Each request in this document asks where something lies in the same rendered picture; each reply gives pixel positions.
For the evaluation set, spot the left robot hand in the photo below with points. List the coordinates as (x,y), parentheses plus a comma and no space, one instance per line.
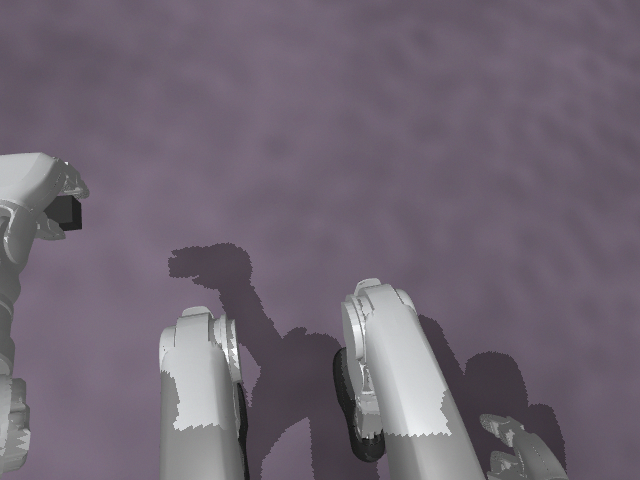
(33,180)

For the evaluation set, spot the small box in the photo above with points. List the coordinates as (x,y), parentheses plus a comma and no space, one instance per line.
(65,210)

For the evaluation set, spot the left robot arm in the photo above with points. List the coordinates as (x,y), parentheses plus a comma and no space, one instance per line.
(18,228)

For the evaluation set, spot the right robot foot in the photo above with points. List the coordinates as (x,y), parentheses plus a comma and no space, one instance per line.
(364,449)

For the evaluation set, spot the right robot hand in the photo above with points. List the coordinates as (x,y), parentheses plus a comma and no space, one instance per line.
(533,459)

